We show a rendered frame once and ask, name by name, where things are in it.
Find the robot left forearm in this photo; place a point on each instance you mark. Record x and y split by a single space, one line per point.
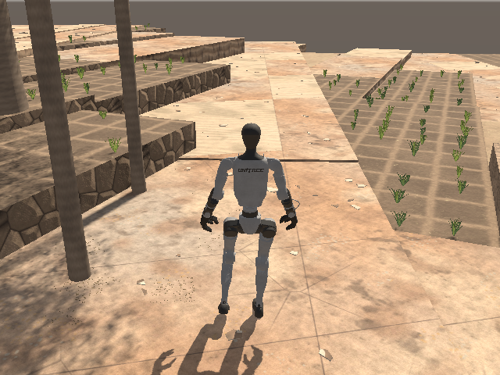
210 205

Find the right robot upper arm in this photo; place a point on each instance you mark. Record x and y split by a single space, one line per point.
279 177

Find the robot right forearm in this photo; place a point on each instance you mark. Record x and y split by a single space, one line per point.
288 206

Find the left robot hand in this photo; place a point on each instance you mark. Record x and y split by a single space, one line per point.
210 220

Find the left robot upper arm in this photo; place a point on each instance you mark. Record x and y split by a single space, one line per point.
221 177

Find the right robot shin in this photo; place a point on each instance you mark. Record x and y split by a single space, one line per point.
260 282

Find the right robot hand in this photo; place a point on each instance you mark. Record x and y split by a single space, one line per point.
293 220

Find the robot right foot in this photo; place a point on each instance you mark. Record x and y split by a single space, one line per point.
258 310

